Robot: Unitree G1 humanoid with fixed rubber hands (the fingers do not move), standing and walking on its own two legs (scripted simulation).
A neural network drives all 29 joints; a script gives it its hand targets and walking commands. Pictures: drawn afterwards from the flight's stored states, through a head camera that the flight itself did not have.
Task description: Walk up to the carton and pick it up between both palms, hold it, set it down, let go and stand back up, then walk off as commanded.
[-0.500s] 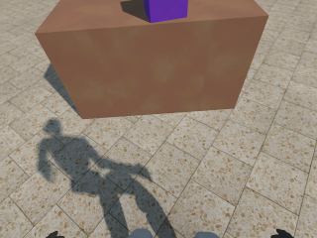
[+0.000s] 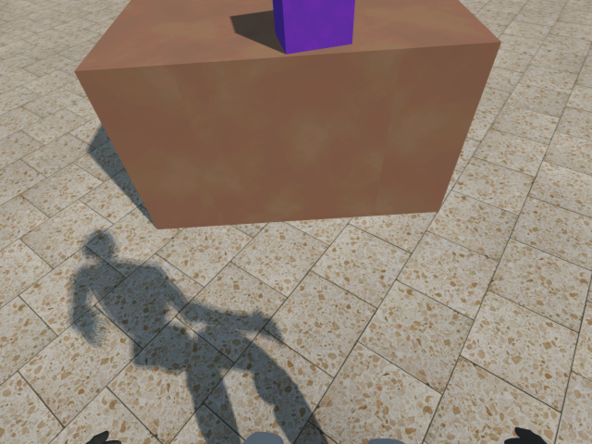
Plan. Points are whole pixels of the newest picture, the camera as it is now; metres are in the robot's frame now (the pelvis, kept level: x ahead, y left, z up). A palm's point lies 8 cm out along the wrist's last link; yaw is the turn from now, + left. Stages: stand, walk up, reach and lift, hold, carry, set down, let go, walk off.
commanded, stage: stand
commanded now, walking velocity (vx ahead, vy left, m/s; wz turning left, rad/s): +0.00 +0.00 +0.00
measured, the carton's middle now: out of the picture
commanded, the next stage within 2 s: none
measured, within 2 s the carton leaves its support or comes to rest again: neither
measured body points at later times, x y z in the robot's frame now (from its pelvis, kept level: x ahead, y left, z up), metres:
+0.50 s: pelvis -0.02 +0.01 +0.00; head -0.03 +0.00 +0.45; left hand +0.05 +0.34 -0.09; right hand +0.10 -0.29 -0.10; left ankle +0.03 +0.16 -0.69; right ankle +0.03 -0.13 -0.69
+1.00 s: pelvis -0.01 +0.00 +0.01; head +0.00 +0.00 +0.46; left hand +0.06 +0.33 -0.09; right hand +0.10 -0.29 -0.11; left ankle +0.03 +0.16 -0.69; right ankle +0.03 -0.13 -0.69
